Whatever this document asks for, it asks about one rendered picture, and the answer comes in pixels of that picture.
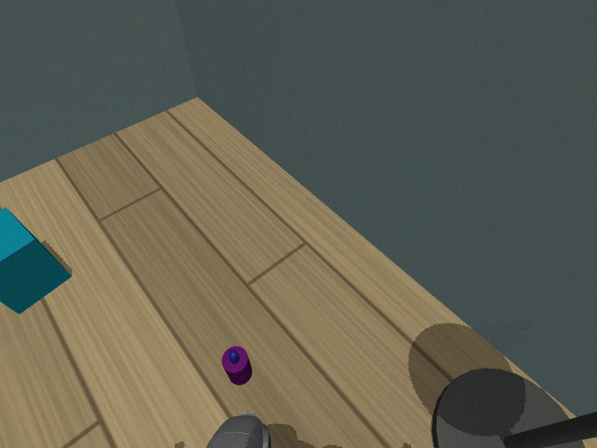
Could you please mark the coat stand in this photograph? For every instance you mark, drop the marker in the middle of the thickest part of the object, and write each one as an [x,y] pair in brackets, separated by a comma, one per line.
[493,408]

